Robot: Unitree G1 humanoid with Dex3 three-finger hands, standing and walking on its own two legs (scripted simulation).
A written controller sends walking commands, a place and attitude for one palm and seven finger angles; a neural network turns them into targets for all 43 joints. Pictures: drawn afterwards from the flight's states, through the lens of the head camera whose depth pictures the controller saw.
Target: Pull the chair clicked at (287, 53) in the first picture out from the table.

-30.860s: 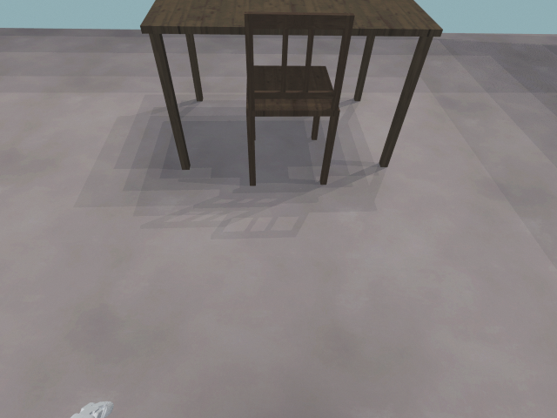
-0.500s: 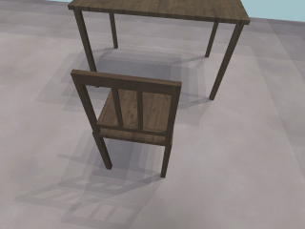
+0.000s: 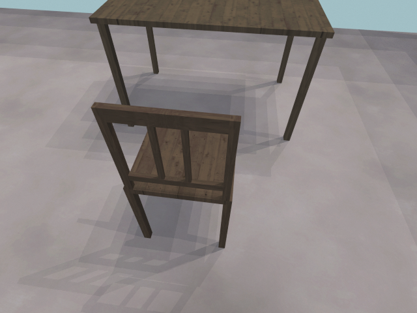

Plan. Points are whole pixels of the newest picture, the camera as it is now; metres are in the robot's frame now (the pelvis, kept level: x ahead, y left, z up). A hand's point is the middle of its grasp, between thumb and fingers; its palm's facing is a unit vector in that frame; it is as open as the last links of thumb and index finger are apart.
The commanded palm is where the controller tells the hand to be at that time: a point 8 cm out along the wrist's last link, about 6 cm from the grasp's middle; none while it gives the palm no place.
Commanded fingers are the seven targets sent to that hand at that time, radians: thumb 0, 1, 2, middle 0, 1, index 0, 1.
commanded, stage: let the arm hang, fingers relaxed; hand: left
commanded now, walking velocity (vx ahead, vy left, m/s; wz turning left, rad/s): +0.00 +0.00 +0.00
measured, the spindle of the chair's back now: (156, 153) +0.57 +0.20 -0.11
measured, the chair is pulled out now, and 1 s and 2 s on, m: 0.67 0.67 0.67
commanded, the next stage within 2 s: look to check the result in 0.10 s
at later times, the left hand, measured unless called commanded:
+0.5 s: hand out of the picture +0.01 +0.16 -0.17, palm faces +0.04 -0.98 -0.18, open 7.4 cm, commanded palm none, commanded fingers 0.00 0.90 0.90 -0.20 -0.30 -0.20 -0.30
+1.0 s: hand out of the picture +0.01 +0.15 -0.17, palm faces +0.04 -0.98 -0.17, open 7.4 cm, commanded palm none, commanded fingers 0.00 0.90 0.90 -0.20 -0.30 -0.20 -0.30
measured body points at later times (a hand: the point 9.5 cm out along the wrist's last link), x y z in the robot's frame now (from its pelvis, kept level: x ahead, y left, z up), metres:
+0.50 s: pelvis +0.01 +0.00 +0.00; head +0.03 +0.00 +0.45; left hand +0.00 +0.21 -0.16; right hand -0.01 -0.21 -0.16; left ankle +0.03 +0.13 -0.74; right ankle +0.01 -0.10 -0.74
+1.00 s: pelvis +0.01 -0.01 +0.00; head +0.04 -0.01 +0.45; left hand +0.00 +0.21 -0.16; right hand +0.00 -0.21 -0.16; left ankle +0.03 +0.13 -0.74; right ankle +0.01 -0.10 -0.74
